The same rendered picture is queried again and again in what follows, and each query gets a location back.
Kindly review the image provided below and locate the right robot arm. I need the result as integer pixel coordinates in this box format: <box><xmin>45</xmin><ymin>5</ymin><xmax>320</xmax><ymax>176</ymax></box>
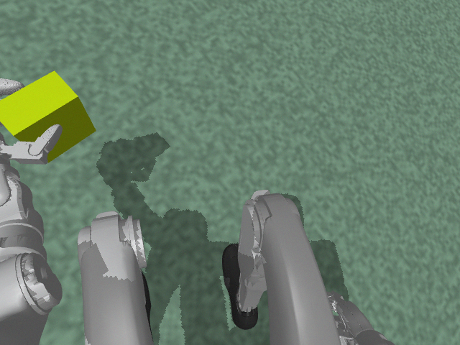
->
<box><xmin>354</xmin><ymin>330</ymin><xmax>395</xmax><ymax>345</ymax></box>

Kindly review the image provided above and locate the left robot arm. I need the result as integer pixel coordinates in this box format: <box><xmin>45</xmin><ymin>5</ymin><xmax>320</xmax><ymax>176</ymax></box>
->
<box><xmin>0</xmin><ymin>163</ymin><xmax>63</xmax><ymax>345</ymax></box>

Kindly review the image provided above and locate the left robot foot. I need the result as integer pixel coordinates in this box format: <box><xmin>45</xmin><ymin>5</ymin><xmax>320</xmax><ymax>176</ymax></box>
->
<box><xmin>142</xmin><ymin>273</ymin><xmax>153</xmax><ymax>340</ymax></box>

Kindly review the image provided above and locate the right robot hand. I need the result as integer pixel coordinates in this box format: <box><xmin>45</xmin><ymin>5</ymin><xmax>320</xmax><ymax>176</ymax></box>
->
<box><xmin>327</xmin><ymin>291</ymin><xmax>374</xmax><ymax>345</ymax></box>

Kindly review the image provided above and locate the left robot hand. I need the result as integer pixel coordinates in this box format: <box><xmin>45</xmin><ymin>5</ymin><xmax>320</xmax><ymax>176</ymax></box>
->
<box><xmin>0</xmin><ymin>78</ymin><xmax>63</xmax><ymax>166</ymax></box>

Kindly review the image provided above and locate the carton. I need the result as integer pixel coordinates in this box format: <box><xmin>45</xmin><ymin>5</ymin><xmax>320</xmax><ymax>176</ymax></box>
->
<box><xmin>0</xmin><ymin>71</ymin><xmax>96</xmax><ymax>163</ymax></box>

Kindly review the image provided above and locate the right robot foot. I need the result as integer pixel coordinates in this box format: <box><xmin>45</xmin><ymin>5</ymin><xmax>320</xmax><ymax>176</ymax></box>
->
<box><xmin>222</xmin><ymin>244</ymin><xmax>258</xmax><ymax>330</ymax></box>

